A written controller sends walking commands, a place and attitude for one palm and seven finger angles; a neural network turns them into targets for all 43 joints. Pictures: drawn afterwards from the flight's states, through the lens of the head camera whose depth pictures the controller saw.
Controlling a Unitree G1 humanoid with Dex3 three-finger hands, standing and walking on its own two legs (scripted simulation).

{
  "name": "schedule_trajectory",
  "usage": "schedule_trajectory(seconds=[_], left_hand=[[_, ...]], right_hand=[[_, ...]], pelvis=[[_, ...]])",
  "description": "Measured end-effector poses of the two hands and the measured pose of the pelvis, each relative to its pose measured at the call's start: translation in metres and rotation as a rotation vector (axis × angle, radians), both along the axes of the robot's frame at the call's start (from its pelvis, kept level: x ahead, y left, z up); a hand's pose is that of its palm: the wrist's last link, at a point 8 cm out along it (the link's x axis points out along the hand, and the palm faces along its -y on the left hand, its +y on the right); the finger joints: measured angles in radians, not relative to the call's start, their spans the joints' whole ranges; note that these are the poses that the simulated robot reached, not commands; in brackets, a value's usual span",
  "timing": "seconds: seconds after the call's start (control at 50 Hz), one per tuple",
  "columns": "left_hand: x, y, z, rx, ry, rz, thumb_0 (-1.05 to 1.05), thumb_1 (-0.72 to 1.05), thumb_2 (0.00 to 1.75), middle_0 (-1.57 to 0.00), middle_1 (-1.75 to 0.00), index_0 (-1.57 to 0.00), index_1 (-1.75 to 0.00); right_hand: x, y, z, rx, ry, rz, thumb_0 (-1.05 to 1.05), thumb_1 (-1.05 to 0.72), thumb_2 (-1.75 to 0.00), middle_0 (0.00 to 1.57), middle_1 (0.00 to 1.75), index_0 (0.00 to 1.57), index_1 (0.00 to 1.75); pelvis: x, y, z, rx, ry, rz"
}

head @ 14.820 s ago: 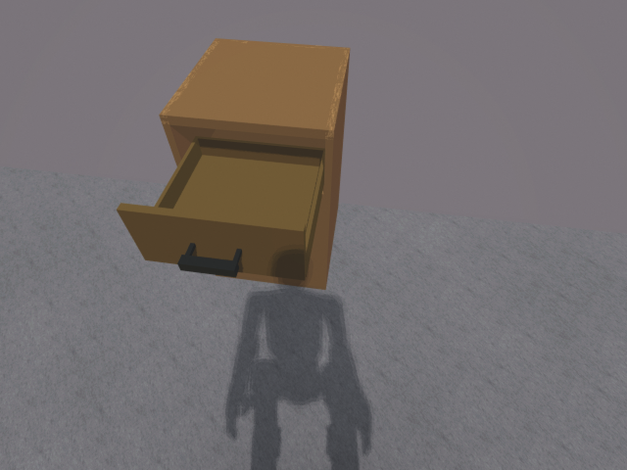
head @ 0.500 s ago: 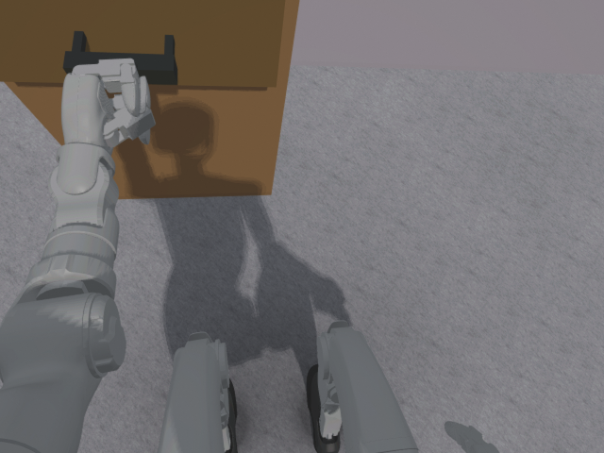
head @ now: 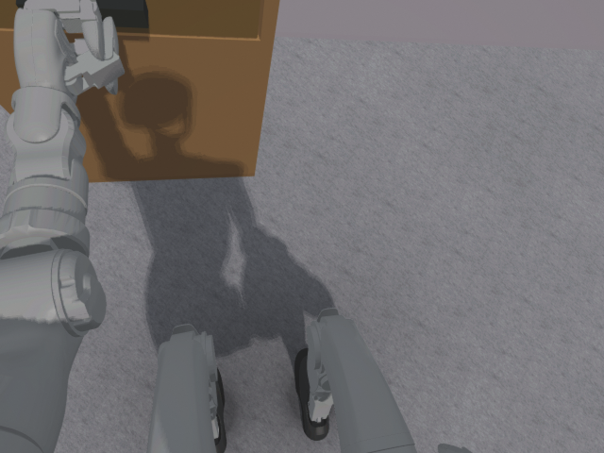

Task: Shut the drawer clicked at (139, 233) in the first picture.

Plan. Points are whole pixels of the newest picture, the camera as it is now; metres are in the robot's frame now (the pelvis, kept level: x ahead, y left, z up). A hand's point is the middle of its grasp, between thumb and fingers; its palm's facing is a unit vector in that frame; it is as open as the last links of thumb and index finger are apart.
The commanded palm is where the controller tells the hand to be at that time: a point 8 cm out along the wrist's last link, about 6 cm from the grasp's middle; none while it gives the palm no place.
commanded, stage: push the drawer shut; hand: left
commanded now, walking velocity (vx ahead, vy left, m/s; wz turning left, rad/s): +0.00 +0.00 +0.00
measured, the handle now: out of the picture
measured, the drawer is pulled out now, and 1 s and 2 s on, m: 0.00 0.00 0.00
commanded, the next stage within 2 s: pull the fist back off the drawer in 0.38 s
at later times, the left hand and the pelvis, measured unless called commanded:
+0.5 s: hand (102, 49) +0.57 +0.18 +0.03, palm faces +0.01 -1.00 -0.07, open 3.1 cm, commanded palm +0.62 +0.17 +0.04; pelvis -0.03 +0.00 -0.01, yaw -1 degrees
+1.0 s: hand (104, 52) +0.57 +0.18 +0.03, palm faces +0.01 -1.00 -0.06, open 3.0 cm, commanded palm +0.56 +0.17 +0.04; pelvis -0.02 +0.01 -0.01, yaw -1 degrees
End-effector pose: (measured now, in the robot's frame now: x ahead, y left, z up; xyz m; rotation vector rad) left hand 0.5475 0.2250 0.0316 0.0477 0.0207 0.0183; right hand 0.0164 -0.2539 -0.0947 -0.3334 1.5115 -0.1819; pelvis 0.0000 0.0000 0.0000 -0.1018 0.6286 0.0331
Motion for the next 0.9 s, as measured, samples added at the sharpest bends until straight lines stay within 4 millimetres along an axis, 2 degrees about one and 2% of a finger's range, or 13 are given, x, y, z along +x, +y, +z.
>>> schedule_trajectory(seconds=[0.28,0.62,0.9], left_hand=[[0.003,0.004,0.002,0.017,-0.006,-0.001,-0.06,0.59,0.94,-1.40,-1.60,-1.42,-1.60],[0.006,0.009,0.006,0.029,0.006,-0.017,-0.03,0.53,0.94,-1.40,-1.60,-1.45,-1.60],[0.006,0.009,0.005,0.022,0.003,-0.015,-0.03,0.54,0.91,-1.40,-1.60,-1.44,-1.60]], right_hand=[[-0.014,-0.008,0.001,-0.060,-0.040,0.026,0.00,-0.91,-0.90,0.21,0.30,0.20,0.30],[-0.048,0.008,0.006,-0.069,-0.032,0.010,0.00,-0.91,-0.90,0.21,0.30,0.20,0.30],[-0.046,0.010,0.007,-0.047,-0.006,0.010,0.00,-0.91,-0.90,0.21,0.30,0.20,0.30]], pelvis=[[-0.018,-0.002,-0.012,-0.020,-0.003,0.012],[-0.031,0.006,-0.014,-0.028,0.001,0.008],[-0.027,0.007,-0.013,-0.033,0.000,0.008]])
